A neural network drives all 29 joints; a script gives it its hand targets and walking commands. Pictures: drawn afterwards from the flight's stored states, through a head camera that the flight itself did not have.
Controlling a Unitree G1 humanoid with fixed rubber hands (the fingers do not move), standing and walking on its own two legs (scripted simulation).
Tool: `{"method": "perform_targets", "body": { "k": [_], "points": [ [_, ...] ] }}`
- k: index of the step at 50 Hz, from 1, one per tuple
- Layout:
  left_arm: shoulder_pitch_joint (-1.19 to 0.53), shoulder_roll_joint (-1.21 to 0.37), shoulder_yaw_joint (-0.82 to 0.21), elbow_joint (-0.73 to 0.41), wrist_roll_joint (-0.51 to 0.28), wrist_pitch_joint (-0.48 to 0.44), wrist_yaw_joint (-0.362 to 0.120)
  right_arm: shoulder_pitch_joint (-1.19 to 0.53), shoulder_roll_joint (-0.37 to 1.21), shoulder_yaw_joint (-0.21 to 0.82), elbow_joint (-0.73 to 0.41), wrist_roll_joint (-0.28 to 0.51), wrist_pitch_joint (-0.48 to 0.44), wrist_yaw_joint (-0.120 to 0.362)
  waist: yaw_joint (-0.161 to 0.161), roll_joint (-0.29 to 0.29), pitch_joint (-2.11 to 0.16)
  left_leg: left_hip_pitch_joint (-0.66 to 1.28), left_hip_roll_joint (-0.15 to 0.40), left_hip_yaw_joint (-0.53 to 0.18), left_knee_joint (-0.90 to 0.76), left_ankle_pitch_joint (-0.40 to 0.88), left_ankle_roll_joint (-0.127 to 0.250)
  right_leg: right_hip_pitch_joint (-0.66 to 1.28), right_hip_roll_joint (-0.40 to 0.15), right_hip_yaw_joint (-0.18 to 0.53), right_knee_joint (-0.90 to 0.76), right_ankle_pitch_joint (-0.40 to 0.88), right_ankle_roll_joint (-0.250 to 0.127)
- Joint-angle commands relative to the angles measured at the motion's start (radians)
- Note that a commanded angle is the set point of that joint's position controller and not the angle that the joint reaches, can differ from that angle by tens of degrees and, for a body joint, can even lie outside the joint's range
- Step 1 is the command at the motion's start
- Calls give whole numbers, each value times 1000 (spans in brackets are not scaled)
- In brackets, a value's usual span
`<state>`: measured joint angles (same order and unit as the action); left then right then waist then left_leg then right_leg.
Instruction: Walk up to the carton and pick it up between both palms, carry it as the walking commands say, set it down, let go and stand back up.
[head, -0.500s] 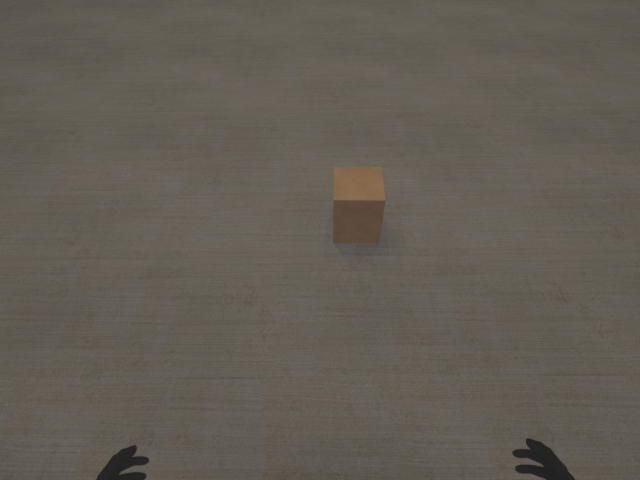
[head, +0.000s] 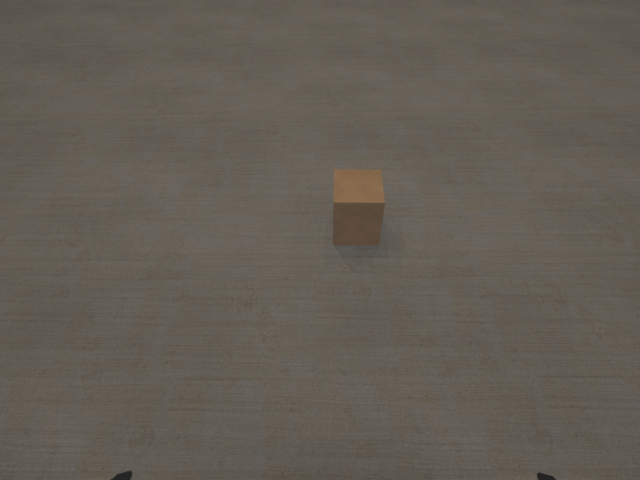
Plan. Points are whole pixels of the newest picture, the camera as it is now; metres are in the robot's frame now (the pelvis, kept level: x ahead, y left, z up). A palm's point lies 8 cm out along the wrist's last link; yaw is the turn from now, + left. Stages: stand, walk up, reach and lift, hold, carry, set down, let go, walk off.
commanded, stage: walk up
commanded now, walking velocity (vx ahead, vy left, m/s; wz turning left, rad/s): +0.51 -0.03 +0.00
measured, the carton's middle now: (356, 207) +1.26 -0.14 -0.66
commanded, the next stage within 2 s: none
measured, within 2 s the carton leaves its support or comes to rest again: neither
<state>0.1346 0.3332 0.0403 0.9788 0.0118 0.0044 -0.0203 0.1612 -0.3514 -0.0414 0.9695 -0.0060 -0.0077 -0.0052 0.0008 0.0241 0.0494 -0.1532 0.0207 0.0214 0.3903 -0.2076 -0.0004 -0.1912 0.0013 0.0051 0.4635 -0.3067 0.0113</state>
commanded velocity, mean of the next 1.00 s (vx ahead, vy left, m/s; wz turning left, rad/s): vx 0.50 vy -0.01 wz -0.02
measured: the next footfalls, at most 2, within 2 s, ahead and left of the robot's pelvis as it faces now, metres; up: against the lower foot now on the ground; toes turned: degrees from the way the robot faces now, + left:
left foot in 0.68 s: +0.43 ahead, +0.11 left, +0.00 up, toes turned +11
right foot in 1.18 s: +0.64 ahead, -0.20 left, +0.00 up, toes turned -11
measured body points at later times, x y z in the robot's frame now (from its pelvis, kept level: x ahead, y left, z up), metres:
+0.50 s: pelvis +0.15 -0.04 +0.00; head +0.16 -0.10 +0.45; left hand +0.03 +0.18 -0.12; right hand +0.27 -0.28 -0.16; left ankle +0.27 +0.14 -0.66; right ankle +0.01 -0.15 -0.75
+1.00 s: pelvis +0.41 -0.01 +0.00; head +0.43 +0.01 +0.45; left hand +0.50 +0.23 -0.16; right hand +0.35 -0.26 -0.14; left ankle +0.39 +0.10 -0.75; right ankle +0.50 -0.18 -0.67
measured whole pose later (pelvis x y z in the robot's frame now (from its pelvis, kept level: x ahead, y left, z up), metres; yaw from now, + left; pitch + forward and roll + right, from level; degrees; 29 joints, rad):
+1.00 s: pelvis +0.41 -0.01 +0.00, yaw -1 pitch -2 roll -1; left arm 0.18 0.21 0.07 0.98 0.03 0.00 -0.05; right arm 0.41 -0.19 -0.07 1.08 -0.03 -0.06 0.00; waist -0.04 -0.04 0.06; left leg -0.11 0.08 0.19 0.41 -0.26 0.00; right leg -0.59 -0.15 -0.05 0.98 -0.13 0.03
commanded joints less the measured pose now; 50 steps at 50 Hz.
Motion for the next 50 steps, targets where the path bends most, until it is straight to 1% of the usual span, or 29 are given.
{"method": "perform_targets", "body": {
  "k": [1,3,4,5,6,7,8,9,10,11,13,15,18,25,28,29,30,31,32,33,34,35,36,39,42,44,46,48,50],
  "points": [
    [-49,44,26,-98,14,-9,-44,-53,-146,-65,-82,-13,2,17,-13,177,50,-180,310,-242,-309,-507,118,-171,-69,-73,287,-69,11],
    [30,24,23,-66,-1,-19,-43,-29,-143,-71,-76,-18,-10,20,11,146,-7,-168,259,-163,-257,-436,104,-54,-45,-100,143,-58,-10],
    [93,20,25,-40,-2,-26,-38,-25,-138,-73,-73,-16,-12,21,40,127,-38,-177,236,-132,-191,-462,108,35,-21,-138,79,-53,-8],
    [173,33,31,-2,-3,-37,-29,-37,-113,-69,-72,-14,-11,24,85,58,-58,-230,189,-94,-84,-461,99,161,-1,-163,6,-58,-9],
    [299,77,45,48,-4,-48,-16,-69,-72,-57,-89,-17,-13,27,147,-93,-77,-363,113,-20,139,-405,74,327,-60,-62,-105,-147,-37],
    [402,145,68,81,14,-59,-5,-104,16,-34,-130,-14,-24,32,197,-378,-98,-604,13,52,500,-395,36,471,-317,351,-313,-431,-109],
    [354,172,74,74,26,-61,2,-89,45,-27,-139,-19,-35,27,146,-368,-39,-717,34,4,650,-296,26,401,-443,542,-389,-458,-163],
    [290,145,67,53,31,-65,10,-98,18,-40,-140,-31,-41,31,108,-232,11,-725,87,-24,704,-219,27,336,-445,506,-391,-457,-170],
    [230,113,54,38,42,-80,17,-92,17,-50,-119,-38,-41,42,68,-120,46,-726,113,-31,704,-158,22,332,-424,416,-363,-302,-139],
    [246,129,56,42,24,-90,29,-113,-3,-60,-95,-38,-30,54,79,22,28,-723,122,-51,723,-62,13,300,-465,429,-375,-216,-129],
    [210,73,47,62,19,-102,26,-72,29,-61,-73,-30,-22,64,38,-12,54,-616,156,-61,682,34,-3,188,-380,289,-357,-85,-114],
    [264,28,31,82,16,-105,22,-68,50,-55,-63,-25,-11,69,51,-74,87,-602,134,-20,682,67,-8,192,-325,179,-342,55,-91],
    [334,-1,26,112,8,-109,20,-75,85,-42,-61,-15,6,79,56,-165,102,-626,97,50,652,108,-14,225,-284,34,-324,284,-66],
    [463,-51,20,137,7,-97,40,-280,112,-12,-129,-16,-9,79,134,-280,188,-529,51,160,332,138,-9,251,-269,-54,-286,635,-63],
    [410,-14,22,138,7,-91,43,-161,115,-22,-92,-33,-21,64,63,-301,126,-312,-31,240,230,47,8,221,-277,-136,-113,1033,-67],
    [404,-1,23,139,5,-90,43,-58,91,-34,-62,-33,-28,56,17,-273,57,-185,-58,251,193,33,15,202,-263,-153,22,1088,-68],
    [401,-7,24,136,5,-90,39,104,39,-57,-17,-31,-40,46,-61,-214,-75,62,-38,211,164,68,36,113,-213,-173,221,974,-52],
    [392,-21,21,127,3,-95,32,322,-63,-93,28,-33,-52,29,-172,-72,-222,409,172,-43,155,117,107,-161,-142,-170,525,575,-29],
    [426,-61,10,81,-20,-102,25,468,-174,-109,45,-34,-58,16,-180,246,-372,610,467,-527,18,200,235,-354,6,-58,887,-281,-7],
    [407,-54,29,97,-20,-98,31,400,-141,-103,33,-33,-53,13,-129,119,-373,530,483,-554,-37,240,258,-359,-66,82,993,-217,-11],
    [386,-60,25,106,-9,-93,32,270,-94,-94,-1,-25,-54,12,-81,31,-265,381,480,-444,-56,213,210,-376,-117,85,1038,-134,-20],
    [323,-93,13,89,8,-86,28,171,-29,-72,-10,-33,-59,9,-58,-90,-126,215,428,-276,-81,179,165,-387,-167,52,969,-17,-27],
    [296,-114,12,77,16,-78,20,113,4,-63,-15,-41,-60,9,-50,-89,-75,71,398,-176,-118,109,133,-343,-171,31,899,50,-22],
    [309,-149,28,76,21,-34,10,120,42,-48,10,-37,-70,1,4,-1,21,-102,367,-153,-188,30,127,-281,-165,53,854,91,8],
    [272,-138,36,53,23,-16,-12,179,60,-39,35,-29,-80,5,15,93,36,-102,353,-88,-184,131,144,-318,-183,41,727,107,14],
    [222,-139,30,20,24,-3,-26,178,73,-34,40,-22,-77,6,29,143,57,-134,313,-14,-203,69,121,-337,-189,2,615,148,20],
    [141,-134,20,-18,21,5,-42,174,63,-33,40,-19,-72,3,23,186,88,-149,272,46,-230,1,94,-345,-171,-54,469,224,22],
    [41,-122,10,-54,14,3,-55,210,43,-38,47,-16,-72,2,-12,205,112,-124,254,58,-247,-33,69,-339,-145,-97,313,277,19],
    [-38,-105,10,-72,10,-6,-60,273,22,-44,63,-16,-71,1,-57,182,123,-63,261,47,-240,5,66,-332,-123,-129,201,254,22]
  ]
}}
